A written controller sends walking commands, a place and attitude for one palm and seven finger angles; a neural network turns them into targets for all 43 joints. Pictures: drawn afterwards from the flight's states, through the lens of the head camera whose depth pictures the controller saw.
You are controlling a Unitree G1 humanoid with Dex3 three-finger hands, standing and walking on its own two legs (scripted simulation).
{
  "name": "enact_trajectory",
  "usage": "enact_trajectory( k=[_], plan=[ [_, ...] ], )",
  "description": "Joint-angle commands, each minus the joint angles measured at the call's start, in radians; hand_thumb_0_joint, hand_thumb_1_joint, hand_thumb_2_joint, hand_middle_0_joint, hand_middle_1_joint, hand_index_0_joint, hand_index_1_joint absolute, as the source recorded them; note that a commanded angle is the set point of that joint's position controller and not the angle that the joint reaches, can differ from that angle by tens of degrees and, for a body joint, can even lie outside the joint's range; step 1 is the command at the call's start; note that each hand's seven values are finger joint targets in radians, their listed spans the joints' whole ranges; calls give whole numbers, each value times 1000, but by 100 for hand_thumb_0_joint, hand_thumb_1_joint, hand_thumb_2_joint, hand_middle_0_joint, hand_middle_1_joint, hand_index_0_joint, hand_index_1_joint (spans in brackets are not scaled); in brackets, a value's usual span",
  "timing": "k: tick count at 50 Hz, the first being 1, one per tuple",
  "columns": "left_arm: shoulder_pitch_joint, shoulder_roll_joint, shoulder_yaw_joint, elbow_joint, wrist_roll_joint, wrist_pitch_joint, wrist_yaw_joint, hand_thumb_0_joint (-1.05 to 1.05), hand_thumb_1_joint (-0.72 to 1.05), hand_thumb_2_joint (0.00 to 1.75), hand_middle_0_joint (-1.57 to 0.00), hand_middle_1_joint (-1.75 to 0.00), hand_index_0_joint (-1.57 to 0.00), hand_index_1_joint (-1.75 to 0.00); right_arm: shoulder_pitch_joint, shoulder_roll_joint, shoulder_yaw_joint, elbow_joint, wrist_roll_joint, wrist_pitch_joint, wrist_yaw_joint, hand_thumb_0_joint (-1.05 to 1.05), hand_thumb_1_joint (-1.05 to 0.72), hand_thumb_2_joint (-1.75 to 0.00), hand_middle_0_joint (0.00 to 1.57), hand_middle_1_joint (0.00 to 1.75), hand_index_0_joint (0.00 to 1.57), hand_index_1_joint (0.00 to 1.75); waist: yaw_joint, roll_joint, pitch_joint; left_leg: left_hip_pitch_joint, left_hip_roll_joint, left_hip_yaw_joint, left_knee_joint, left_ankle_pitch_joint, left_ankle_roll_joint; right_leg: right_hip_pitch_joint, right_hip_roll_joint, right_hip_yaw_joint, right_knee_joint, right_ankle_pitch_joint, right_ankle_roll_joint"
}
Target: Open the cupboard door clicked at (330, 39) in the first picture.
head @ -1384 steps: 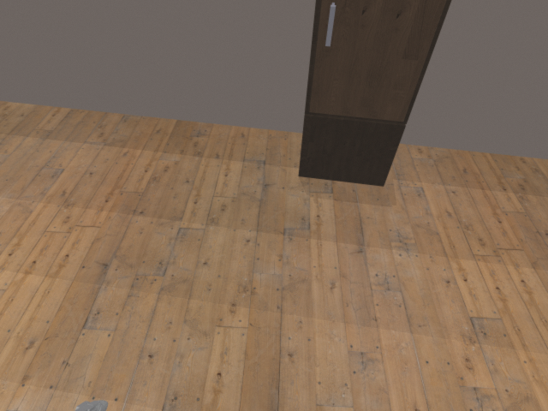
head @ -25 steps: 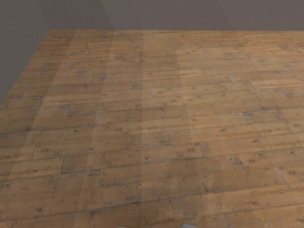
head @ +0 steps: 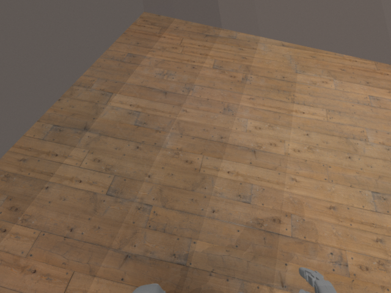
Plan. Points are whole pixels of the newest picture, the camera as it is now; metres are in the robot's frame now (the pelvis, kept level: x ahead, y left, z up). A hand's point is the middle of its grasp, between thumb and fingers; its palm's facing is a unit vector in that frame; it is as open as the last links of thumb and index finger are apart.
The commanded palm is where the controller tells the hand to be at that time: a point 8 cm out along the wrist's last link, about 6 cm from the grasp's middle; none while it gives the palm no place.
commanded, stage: turn to face it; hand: left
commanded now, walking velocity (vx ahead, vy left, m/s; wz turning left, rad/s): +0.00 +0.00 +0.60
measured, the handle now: out of the picture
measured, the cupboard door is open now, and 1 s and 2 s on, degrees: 40 40 40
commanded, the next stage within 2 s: none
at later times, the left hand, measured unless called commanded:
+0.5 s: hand out of the picture +0.05 +0.13 -0.13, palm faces +0.28 -0.92 -0.27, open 7.4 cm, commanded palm none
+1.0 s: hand out of the picture +0.02 +0.15 -0.14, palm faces +0.55 -0.78 -0.29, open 7.4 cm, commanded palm none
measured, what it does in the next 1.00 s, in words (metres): steps to the right, turning left: right foot, then left foot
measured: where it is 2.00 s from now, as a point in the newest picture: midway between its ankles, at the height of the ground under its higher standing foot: outside the picture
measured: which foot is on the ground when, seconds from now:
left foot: down 0.00-0.30, up 0.32-0.66, down 0.68-1.00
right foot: up 0.00-0.28, down 0.30-0.68, up 0.70-1.00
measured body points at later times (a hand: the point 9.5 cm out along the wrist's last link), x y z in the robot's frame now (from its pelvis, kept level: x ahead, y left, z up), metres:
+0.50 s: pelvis +0.04 -0.07 +0.02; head +0.10 -0.08 +0.47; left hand +0.04 +0.18 -0.11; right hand +0.19 -0.29 -0.14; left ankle -0.03 +0.06 -0.64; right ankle +0.05 -0.16 -0.72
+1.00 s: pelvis +0.05 -0.09 +0.01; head +0.10 -0.07 +0.46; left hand -0.01 +0.19 -0.12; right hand +0.26 -0.25 -0.14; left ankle -0.02 +0.04 -0.72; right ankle +0.12 -0.20 -0.70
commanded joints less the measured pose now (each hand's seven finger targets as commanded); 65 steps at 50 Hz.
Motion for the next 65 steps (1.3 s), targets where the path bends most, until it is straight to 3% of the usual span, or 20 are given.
enact_trajectory(
  k=[1,5,12,13,15,17,20,28,32,33,34,35,41,47,49,50,52,54,57,65],
  plan=[
    [-106,85,20,-139,-3,-6,17,0,90,90,-20,-30,-20,-30,171,-214,-57,-28,-3,-6,-39,0,-90,-90,20,30,20,30,-75,300,-212,288,342,-392,-229,583,188,-307,29,215,328,-11,36],
    [-44,73,23,-103,-4,11,0,0,90,90,-20,-30,-20,-30,77,-180,-42,-54,-5,-14,-37,0,-90,-90,20,30,20,30,-7,207,-144,163,221,-276,-268,428,126,-212,67,194,196,118,41],
    [36,72,22,-113,-8,-6,1,0,90,90,-20,-30,-20,-30,10,-190,-62,-77,-6,10,-27,0,-90,-90,20,30,20,30,30,234,-146,-13,168,-337,-187,192,91,98,152,126,-280,215,24],
    [83,102,30,-105,-5,-17,5,0,90,90,-20,-30,-20,-30,-8,-166,-58,-87,1,11,-24,0,-90,-90,20,30,20,30,59,162,-146,-90,114,-309,-109,112,50,205,121,149,-422,294,15],
    [101,250,47,-116,11,-28,20,0,90,90,-20,-30,-20,-30,-10,-71,-44,-122,9,8,-14,0,-90,-90,20,30,20,30,83,-307,-144,-293,-80,-122,401,-380,-60,242,-337,596,-642,440,-170],
    [10,172,33,-131,1,-29,31,0,90,90,-20,-30,-20,-30,3,-90,-52,-84,3,27,-14,0,-90,-90,20,30,20,30,26,-222,-112,-270,-3,-190,662,-270,-60,137,-270,497,-603,480,-201],
    [-49,109,13,-148,1,-35,30,0,90,90,-20,-30,-20,-30,36,-47,-34,-43,3,35,2,0,-90,-90,20,30,20,30,-15,-160,-128,-228,17,-126,602,-152,-89,165,-151,219,-531,691,-141],
    [67,163,41,-85,7,-35,30,0,90,90,-20,-30,-20,-30,-41,-12,-11,-51,13,22,5,0,-90,-90,20,30,20,30,52,-148,-152,-113,4,-19,158,-206,-77,332,-214,132,-451,924,-163],
    [28,174,51,-81,-2,-31,19,0,90,90,-20,-30,-20,-30,62,-48,-21,-34,8,9,2,0,-90,-90,20,30,20,30,-12,-84,-192,123,-13,8,-141,-15,-48,225,-201,46,-299,817,-97],
    [15,154,49,-95,-11,-27,14,0,90,90,-20,-30,-20,-30,136,-110,-38,-17,1,0,-1,0,-90,-90,20,30,20,30,-58,51,-240,320,82,-97,-224,198,-3,62,-157,5,-129,649,-43],
    [-18,80,28,-145,-17,-22,3,0,90,90,-20,-30,-20,-30,200,-233,-70,-12,-7,-2,-9,0,-90,-90,20,30,20,30,-98,380,-247,465,382,-499,-246,614,162,-259,5,-2,108,-55,38],
    [-88,88,17,-183,-3,-6,13,0,90,90,-20,-30,-20,-30,252,-259,-71,7,-2,11,-14,0,-90,-90,20,30,20,30,-115,296,-232,403,453,-490,-241,648,239,-295,22,123,211,-149,24],
    [-61,80,25,-107,-5,11,0,0,90,90,-20,-30,-20,-30,78,-168,-43,-41,-5,-8,-40,0,-90,-90,20,30,20,30,-7,192,-130,192,219,-287,-277,423,126,-222,56,195,202,120,38],
    [-68,66,19,-130,-10,6,1,0,90,90,-20,-30,-20,-30,68,-181,-56,-47,-11,5,-30,0,-90,-90,20,30,20,30,-13,236,-121,98,190,-360,-259,274,123,-49,125,153,-118,100,27],
    [0,68,22,-118,-12,-5,3,0,90,90,-20,-30,-20,-30,34,-180,-61,-61,-6,10,-30,0,-90,-90,20,30,20,30,21,220,-140,25,165,-373,-199,255,99,98,152,134,-292,206,19],
    [49,91,29,-109,-11,-14,7,0,90,90,-20,-30,-20,-30,19,-165,-59,-67,0,10,-28,0,-90,-90,20,30,20,30,48,166,-151,-37,117,-351,-135,191,60,205,130,145,-440,295,13],
    [91,249,54,-110,11,-29,23,0,90,90,-20,-30,-20,-30,18,-57,-43,-104,10,7,-17,0,-90,-90,20,30,20,30,77,-280,-158,-293,-96,-125,325,-360,-65,327,-326,577,-643,446,-161],
    [11,176,35,-122,-1,-32,31,0,90,90,-20,-30,-20,-30,16,-94,-53,-72,2,22,-17,0,-90,-90,20,30,20,30,30,-216,-119,-272,-10,-195,619,-289,-61,181,-281,502,-601,515,-208],
    [-78,112,14,-148,0,-31,31,0,90,90,-20,-30,-20,-30,56,-52,-37,-32,3,36,1,0,-90,-90,20,30,20,30,-24,-141,-112,-223,15,-133,593,-152,-88,174,-156,217,-547,665,-147],
    [37,171,43,-95,7,-30,27,0,90,90,-20,-30,-20,-30,-24,-16,-15,-46,11,25,7,0,-90,-90,20,30,20,30,46,-143,-133,-103,1,-15,160,-201,-80,291,-215,124,-470,818,-162]
  ],
)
